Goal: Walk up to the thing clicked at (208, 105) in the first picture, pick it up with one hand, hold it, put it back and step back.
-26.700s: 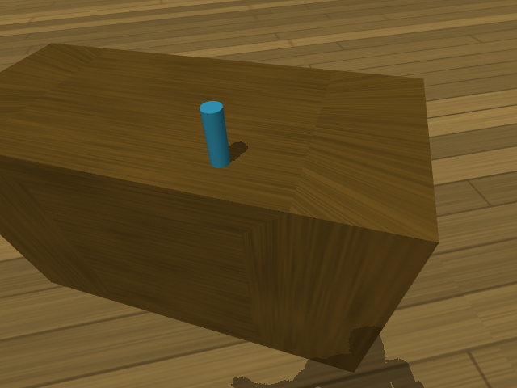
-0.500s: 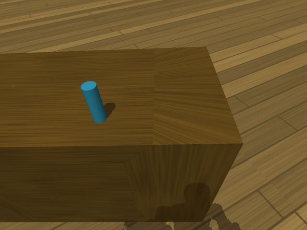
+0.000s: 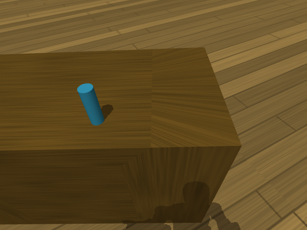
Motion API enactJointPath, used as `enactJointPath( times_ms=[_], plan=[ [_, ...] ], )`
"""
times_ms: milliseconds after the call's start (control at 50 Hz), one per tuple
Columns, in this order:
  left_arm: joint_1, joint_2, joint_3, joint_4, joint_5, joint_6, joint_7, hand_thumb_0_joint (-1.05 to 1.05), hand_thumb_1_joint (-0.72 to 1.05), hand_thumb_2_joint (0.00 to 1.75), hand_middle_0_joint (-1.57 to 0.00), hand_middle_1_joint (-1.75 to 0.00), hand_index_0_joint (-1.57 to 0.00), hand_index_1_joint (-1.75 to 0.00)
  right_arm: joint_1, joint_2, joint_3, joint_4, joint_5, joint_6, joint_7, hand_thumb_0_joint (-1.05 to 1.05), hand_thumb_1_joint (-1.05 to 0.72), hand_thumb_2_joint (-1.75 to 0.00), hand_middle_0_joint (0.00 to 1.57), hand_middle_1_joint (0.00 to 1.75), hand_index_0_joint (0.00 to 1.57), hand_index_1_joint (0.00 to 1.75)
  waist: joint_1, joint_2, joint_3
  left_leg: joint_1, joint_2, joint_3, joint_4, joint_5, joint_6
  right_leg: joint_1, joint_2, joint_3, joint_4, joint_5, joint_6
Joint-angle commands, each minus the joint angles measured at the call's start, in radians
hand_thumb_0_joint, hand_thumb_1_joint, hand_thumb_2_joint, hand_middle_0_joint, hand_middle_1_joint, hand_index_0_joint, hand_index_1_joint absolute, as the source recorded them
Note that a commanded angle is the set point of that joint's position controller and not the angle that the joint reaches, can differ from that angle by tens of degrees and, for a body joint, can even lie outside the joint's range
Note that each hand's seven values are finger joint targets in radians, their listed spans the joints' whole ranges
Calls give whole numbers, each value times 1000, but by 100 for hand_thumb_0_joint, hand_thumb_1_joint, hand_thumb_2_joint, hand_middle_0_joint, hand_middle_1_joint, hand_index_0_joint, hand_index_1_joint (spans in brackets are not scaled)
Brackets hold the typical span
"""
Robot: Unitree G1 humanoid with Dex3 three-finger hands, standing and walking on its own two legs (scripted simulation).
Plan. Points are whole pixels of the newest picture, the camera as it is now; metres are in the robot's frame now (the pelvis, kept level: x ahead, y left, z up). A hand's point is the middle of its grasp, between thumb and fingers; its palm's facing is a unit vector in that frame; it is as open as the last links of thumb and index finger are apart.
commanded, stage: stand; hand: left
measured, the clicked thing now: (91, 105) +0.47 +0.23 +0.09
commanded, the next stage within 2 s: none
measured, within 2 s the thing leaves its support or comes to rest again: neither
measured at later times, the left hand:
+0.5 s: hand out of the picture +0.08 +0.25 -0.15, palm faces -0.05 -0.93 -0.36, open 10.6 cm
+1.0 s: hand out of the picture +0.08 +0.25 -0.16, palm faces -0.05 -0.94 -0.35, open 7.4 cm
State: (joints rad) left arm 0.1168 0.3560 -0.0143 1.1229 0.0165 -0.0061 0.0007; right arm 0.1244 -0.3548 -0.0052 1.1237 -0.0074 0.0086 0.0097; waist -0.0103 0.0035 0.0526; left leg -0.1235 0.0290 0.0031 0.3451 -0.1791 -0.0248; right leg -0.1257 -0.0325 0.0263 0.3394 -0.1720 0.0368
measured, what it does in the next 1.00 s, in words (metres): stands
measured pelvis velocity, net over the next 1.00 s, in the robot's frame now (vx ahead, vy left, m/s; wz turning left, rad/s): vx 0.01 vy -0.01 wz -0.01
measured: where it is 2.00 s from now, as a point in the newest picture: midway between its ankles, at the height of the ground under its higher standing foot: outside the picture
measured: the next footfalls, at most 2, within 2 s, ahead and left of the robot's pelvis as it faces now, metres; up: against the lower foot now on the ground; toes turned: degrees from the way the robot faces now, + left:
none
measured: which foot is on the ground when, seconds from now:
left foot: down 0.00-1.00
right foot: down 0.00-1.00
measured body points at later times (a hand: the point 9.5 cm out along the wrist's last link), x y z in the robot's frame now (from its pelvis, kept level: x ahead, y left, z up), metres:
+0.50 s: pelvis +0.01 +0.00 +0.00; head +0.01 -0.01 +0.45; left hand +0.08 +0.30 -0.13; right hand +0.07 -0.31 -0.14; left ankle +0.01 +0.13 -0.75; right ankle +0.01 -0.14 -0.75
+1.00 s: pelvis +0.01 -0.01 +0.00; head +0.02 -0.01 +0.45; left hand +0.09 +0.30 -0.13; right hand +0.07 -0.31 -0.13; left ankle +0.01 +0.13 -0.75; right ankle +0.01 -0.14 -0.75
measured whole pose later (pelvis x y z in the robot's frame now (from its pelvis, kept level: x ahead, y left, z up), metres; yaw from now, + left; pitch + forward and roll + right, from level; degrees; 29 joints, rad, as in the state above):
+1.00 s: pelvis +0.01 -0.01 +0.00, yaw +0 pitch -2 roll +0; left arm 0.12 0.35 0.00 1.12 0.01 0.00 0.00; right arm 0.13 -0.35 -0.01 1.12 -0.01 0.00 0.01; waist -0.01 0.00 0.05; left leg -0.10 0.04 0.01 0.33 -0.18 -0.03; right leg -0.12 -0.02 0.03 0.34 -0.18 0.03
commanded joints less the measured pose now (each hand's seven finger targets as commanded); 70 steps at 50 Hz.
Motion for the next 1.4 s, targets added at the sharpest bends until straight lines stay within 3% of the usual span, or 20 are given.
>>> enactJointPath(
  times_ms=[0, 80, 120, 140, 300, 400, 460, 540, 700, 840, 1120, 1160, 1320, 1380],
  plan=[
    [-29, 214, 38, -55, -5, -21, 13, 0, -58, 4, -5, -5, -4, -5, -41, -216, -37, -52, -3, -28, -11, 0, -90, -90, 20, 30, 20, 30, 6, 14, -66, 11, 97, -71, -67, 46, 33, -6, -90, 63, -51, 66, -51],
    [-29, 223, 43, -55, -6, -21, 11, 0, -60, 3, -4, -4, -4, -5, -37, -213, -36, -53, -2, -31, -13, 0, -90, -90, 20, 30, 20, 30, 9, 4, -78, 18, 98, -66, -66, 93, 32, 8, -93, 66, -39, 115, -53],
    [-23, 222, 42, -55, -6, -21, 12, 0, -44, 19, -20, -20, -20, -21, -35, -215, -36, -53, -1, -33, -14, 0, -90, -90, 20, 30, 20, 30, 8, 1, -70, 19, 99, -68, -70, 90, 32, -1, -90, 60, -40, 104, -51],
    [-28, 223, 42, -54, -6, -20, 12, 0, -36, 27, -20, -28, -20, -29, -35, -211, -36, -54, -1, -32, -14, 0, -90, -90, 20, 30, 20, 30, 8, -7, -75, 29, 101, -67, -66, 108, 31, -1, -91, 61, -34, 113, -53],
    [-26, 221, 42, -53, -6, -17, 12, 0, 28, 90, -20, -30, -20, -30, -32, -213, -36, -51, -2, -29, -15, 0, -90, -90, 20, 30, 20, 30, 7, -11, -46, 13, 97, -70, -79, 52, 31, -23, -87, 62, -50, 64, -50],
    [-26, 221, 43, -57, -7, -22, 11, 0, 68, 90, -20, -30, -20, -30, -33, -209, -37, -54, -1, -30, -14, 0, -90, -90, 20, 30, 20, 30, 5, -12, -83, 40, 104, -65, -59, 111, 34, -2, -94, 65, -40, 126, -53],
    [-23, 221, 44, -56, -9, -21, 12, 0, 90, 90, -20, -30, -20, -30, -27, -211, -36, -51, -2, -30, -14, 0, -90, -90, 20, 30, 20, 30, 7, -11, -64, 26, 99, -62, -65, 98, 32, -4, -94, 67, -46, 128, -50],
    [-23, 221, 43, -59, -8, -19, 11, 0, 90, 90, -20, -30, -20, -30, -35, -208, -37, -53, -2, -31, -14, 0, -90, -90, 20, 30, 20, 30, 8, -9, -60, 34, 102, -66, -67, 86, 30, -22, -90, 66, -53, 89, -53],
    [-26, 224, 47, -62, -6, -24, 14, 0, 90, 90, -20, -30, -20, -30, -31, -205, -39, -57, 0, -30, -14, 0, -90, -90, 20, 30, 20, 30, 3, -18, -86, 51, 105, -60, -54, 134, 29, 4, -95, 63, -43, 167, -51],
    [-24, 222, 49, -60, -8, -20, 12, 0, 90, 90, -20, -30, -20, -30, -31, -210, -38, -55, -2, -29, -15, 0, -90, -90, 20, 30, 20, 30, 7, 7, -55, 26, 99, -57, -69, 74, 27, -5, -90, 67, -55, 113, -51],
    [-22, 217, 48, -61, -8, -20, 9, 0, 90, 90, -20, -30, -20, -30, -27, -208, -39, -54, -1, -32, -15, 0, -90, -90, 20, 30, 20, 30, 9, -8, -62, 38, 106, -61, -69, 93, 32, -7, -91, 68, -54, 102, -53],
    [-26, 222, 50, -66, -5, -22, 10, 0, 90, 90, -20, -30, -20, -30, -33, -212, -42, -57, -1, -31, -16, 0, -90, -90, 20, 30, 20, 30, 8, -7, -78, 50, 108, -61, -59, 120, 33, 3, -93, 66, -47, 142, -53],
    [-22, 218, 47, -63, -6, -21, 10, 0, 90, 90, -20, -30, -20, -30, -31, -210, -44, -54, -3, -27, -13, 0, -90, -90, 20, 30, 20, 30, 7, -15, -49, 30, 102, -60, -70, 58, 34, -17, -88, 67, -66, 71, -51],
    [-17, 217, 47, -64, -8, -21, 9, 0, 90, 90, -20, -30, -20, -30, -26, -210, -44, -53, -2, -30, -13, 0, -90, -90, 20, 30, 20, 30, 7, 0, -64, 34, 101, -57, -68, 87, 32, -5, -91, 68, -58, 112, -53]
  ],
)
